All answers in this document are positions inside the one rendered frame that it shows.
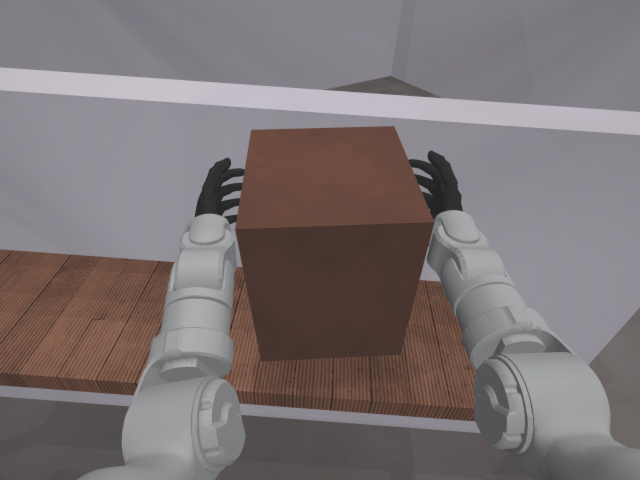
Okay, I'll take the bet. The robot right hand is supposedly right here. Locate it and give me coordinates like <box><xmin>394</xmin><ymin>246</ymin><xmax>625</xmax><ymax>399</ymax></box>
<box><xmin>409</xmin><ymin>151</ymin><xmax>463</xmax><ymax>220</ymax></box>

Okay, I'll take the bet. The robot right forearm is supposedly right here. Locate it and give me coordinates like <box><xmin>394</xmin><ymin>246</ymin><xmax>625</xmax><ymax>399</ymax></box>
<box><xmin>427</xmin><ymin>210</ymin><xmax>611</xmax><ymax>423</ymax></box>

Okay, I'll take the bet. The robot left hand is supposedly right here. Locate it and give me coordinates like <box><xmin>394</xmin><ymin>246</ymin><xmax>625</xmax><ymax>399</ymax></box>
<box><xmin>195</xmin><ymin>158</ymin><xmax>245</xmax><ymax>224</ymax></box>

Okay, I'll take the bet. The right robot upper arm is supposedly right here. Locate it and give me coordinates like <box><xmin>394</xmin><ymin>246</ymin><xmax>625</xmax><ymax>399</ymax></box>
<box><xmin>474</xmin><ymin>352</ymin><xmax>640</xmax><ymax>480</ymax></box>

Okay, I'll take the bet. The table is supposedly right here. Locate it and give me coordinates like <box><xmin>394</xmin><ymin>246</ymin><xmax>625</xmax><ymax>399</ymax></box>
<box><xmin>0</xmin><ymin>249</ymin><xmax>477</xmax><ymax>421</ymax></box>

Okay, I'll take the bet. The left robot upper arm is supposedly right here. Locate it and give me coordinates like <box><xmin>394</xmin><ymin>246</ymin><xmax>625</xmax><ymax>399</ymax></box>
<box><xmin>77</xmin><ymin>376</ymin><xmax>245</xmax><ymax>480</ymax></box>

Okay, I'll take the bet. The carton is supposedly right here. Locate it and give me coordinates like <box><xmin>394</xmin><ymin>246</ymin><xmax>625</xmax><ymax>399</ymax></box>
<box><xmin>235</xmin><ymin>126</ymin><xmax>434</xmax><ymax>362</ymax></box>

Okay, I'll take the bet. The robot left forearm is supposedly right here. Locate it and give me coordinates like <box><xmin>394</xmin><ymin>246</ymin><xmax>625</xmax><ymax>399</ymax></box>
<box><xmin>122</xmin><ymin>214</ymin><xmax>237</xmax><ymax>461</ymax></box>

